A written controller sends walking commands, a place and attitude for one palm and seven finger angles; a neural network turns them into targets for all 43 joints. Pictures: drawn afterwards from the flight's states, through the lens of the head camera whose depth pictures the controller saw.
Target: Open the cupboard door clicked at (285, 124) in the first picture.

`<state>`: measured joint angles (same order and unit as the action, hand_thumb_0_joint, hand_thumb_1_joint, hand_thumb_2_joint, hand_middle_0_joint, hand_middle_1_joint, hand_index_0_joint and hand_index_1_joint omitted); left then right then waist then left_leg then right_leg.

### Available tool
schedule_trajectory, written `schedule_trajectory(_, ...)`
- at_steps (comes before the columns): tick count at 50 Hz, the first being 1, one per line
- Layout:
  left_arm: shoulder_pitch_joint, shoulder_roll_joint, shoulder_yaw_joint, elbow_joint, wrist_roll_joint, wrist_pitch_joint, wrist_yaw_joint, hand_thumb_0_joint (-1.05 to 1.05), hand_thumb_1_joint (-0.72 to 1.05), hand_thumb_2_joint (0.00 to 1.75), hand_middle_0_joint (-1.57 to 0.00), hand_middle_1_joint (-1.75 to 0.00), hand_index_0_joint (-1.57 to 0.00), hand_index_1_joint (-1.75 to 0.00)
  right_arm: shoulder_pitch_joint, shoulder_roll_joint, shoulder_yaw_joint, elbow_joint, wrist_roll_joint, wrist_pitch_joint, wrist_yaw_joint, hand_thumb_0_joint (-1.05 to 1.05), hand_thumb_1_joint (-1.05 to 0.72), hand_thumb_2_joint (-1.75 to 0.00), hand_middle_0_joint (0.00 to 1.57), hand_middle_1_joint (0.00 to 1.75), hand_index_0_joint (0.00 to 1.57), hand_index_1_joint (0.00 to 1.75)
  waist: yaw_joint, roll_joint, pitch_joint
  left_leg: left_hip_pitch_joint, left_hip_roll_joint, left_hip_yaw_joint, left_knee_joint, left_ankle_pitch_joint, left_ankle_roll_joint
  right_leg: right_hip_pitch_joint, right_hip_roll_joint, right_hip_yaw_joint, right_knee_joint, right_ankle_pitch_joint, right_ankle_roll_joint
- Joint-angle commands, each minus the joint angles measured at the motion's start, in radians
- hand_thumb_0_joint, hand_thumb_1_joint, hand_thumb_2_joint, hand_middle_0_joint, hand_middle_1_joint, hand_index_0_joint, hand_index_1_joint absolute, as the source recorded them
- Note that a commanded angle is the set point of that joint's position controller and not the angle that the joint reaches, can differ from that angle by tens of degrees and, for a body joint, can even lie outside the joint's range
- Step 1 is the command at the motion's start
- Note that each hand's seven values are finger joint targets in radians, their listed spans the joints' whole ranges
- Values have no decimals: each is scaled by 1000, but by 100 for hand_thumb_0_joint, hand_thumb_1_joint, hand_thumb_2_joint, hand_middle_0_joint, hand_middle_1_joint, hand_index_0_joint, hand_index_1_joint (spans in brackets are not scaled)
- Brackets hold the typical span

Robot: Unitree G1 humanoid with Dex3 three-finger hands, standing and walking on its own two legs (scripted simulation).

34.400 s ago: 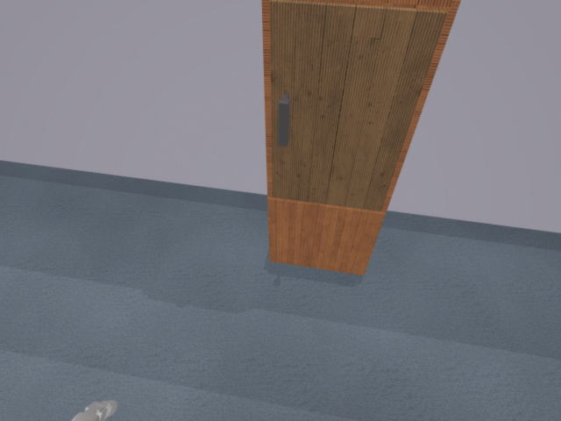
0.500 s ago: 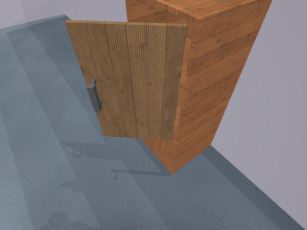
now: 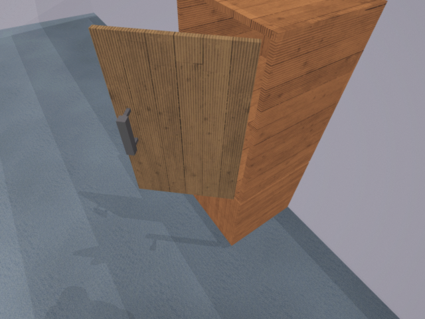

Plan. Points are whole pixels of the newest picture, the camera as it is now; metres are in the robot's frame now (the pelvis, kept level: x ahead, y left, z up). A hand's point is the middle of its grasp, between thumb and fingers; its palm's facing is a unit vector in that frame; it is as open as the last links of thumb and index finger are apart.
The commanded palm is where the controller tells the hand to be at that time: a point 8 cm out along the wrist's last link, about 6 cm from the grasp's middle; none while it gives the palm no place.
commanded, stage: come to a stop and stand still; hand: left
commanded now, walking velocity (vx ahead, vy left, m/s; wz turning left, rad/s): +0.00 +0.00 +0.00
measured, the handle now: (129, 131) +0.58 +0.27 -0.03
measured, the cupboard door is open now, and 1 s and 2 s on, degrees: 49 49 49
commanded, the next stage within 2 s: look again from close up in 0.50 s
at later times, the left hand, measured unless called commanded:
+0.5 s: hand out of the picture +0.02 +0.18 -0.18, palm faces +0.04 -0.99 -0.17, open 7.4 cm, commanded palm none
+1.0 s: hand out of the picture +0.02 +0.25 -0.18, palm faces +0.02 -0.97 -0.24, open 7.4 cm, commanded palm none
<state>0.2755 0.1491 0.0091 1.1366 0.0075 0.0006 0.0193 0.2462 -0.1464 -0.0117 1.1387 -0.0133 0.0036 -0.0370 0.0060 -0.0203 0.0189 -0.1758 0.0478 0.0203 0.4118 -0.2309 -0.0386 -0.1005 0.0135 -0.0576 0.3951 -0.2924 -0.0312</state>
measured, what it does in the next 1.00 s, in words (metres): shifts its weight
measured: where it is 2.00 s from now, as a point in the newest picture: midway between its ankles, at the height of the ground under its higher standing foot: outside the picture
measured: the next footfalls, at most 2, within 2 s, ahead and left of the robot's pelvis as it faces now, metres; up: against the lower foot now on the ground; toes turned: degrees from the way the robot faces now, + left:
none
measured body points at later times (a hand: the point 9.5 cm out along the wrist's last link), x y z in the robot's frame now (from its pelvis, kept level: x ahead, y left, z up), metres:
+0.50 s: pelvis +0.02 +0.01 +0.00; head +0.03 +0.02 +0.45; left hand +0.02 +0.23 -0.17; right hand +0.01 -0.21 -0.16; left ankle -0.01 +0.14 -0.74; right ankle -0.05 -0.09 -0.74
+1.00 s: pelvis -0.03 +0.05 -0.01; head -0.05 +0.06 +0.44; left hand +0.02 +0.30 -0.16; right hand +0.05 -0.20 -0.14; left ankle -0.01 +0.14 -0.74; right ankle -0.05 -0.09 -0.74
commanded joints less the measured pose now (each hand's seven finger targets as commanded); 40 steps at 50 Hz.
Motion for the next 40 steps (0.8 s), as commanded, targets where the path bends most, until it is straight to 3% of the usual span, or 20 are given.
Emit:
schedule_trajectory(1,55,106,16,-27,-2,-19,11,0,90,90,-20,-30,-20,-30,65,-94,-9,-18,-2,-11,-7,0,-90,-90,20,30,20,30,-10,6,29,23,53,-33,-32,186,32,-48,-132,97,-90,279,-6)
schedule_trajectory(8,67,104,17,-20,-2,-22,14,0,90,90,-20,-30,-20,-30,71,-97,-8,-15,-1,-16,-12,0,-90,-90,20,30,20,30,-7,0,7,39,57,-28,-24,244,32,-14,-133,86,-69,383,-5)
schedule_trajectory(17,73,100,17,-20,-1,-19,16,0,90,90,-20,-30,-20,-30,86,-97,-4,-9,-1,-20,-14,0,-90,-90,20,30,20,30,-4,18,27,36,56,-33,-31,280,37,-5,-130,78,-66,375,-3)
schedule_trajectory(25,79,100,16,-21,-1,-19,18,0,90,90,-20,-30,-20,-30,91,-96,-5,-10,1,-22,-16,0,-90,-90,20,30,20,30,-1,-16,29,50,56,-32,-29,299,42,-2,-129,69,-65,392,0)
schedule_trajectory(29,75,99,16,-23,-2,-17,17,0,90,90,-20,-30,-20,-30,99,-97,-4,-6,-1,-22,-15,0,-90,-90,20,30,20,30,-3,8,47,35,54,-41,-41,291,44,-4,-128,71,-68,341,1)
schedule_trajectory(30,69,287,12,-129,20,-38,25,0,90,90,-20,-30,-20,-30,24,-216,-13,-142,-1,-37,7,0,-90,-90,20,30,20,30,-11,92,127,1,24,-59,9,361,44,-70,-115,65,-28,408,-5)
schedule_trajectory(31,63,219,47,-135,18,-47,32,0,90,90,-20,-30,-20,-30,49,-203,-40,-162,-12,-60,-3,0,-90,-90,20,30,20,30,-13,172,-15,1,34,-44,96,466,54,-32,-137,79,83,462,-12)
schedule_trajectory(32,72,231,56,-131,18,-51,31,0,90,90,-20,-30,-20,-30,47,-195,-52,-145,-12,-66,-16,0,-90,-90,20,30,20,30,-8,162,-108,38,43,-49,131,581,71,-11,-136,71,127,606,-27)
schedule_trajectory(33,103,204,42,-137,13,-52,32,0,90,90,-20,-30,-20,-30,72,-186,-46,-153,-7,-66,-20,0,-90,-90,20,30,20,30,-2,121,-169,54,47,-46,166,612,80,24,-141,65,132,665,-28)
schedule_trajectory(35,134,177,38,-150,14,-40,32,0,90,90,-20,-30,-20,-30,72,-152,-39,-182,-5,-52,-15,0,-90,-90,20,30,20,30,5,-49,-171,-16,35,-20,188,490,81,59,-149,73,138,778,-27)
schedule_trajectory(37,115,180,41,-174,15,-26,33,0,90,90,-20,-30,-20,-30,39,-147,-46,-210,-2,-32,-9,0,-90,-90,20,30,20,30,1,-170,-79,-122,-1,3,168,192,73,60,-175,88,126,797,-33)
schedule_trajectory(38,104,182,38,-187,16,-21,33,0,90,90,-20,-30,-20,-30,36,-148,-47,-217,-2,-28,-7,0,-90,-90,20,30,20,30,-5,-149,-71,-114,-4,7,142,168,75,43,-175,95,128,754,-37)
schedule_trajectory(40,83,159,26,-211,15,-12,32,0,90,90,-20,-30,-20,-30,50,-141,-40,-206,-6,-25,0,0,-90,-90,20,30,20,30,-14,-56,-74,-26,22,-9,111,326,82,-25,-135,74,132,544,-22)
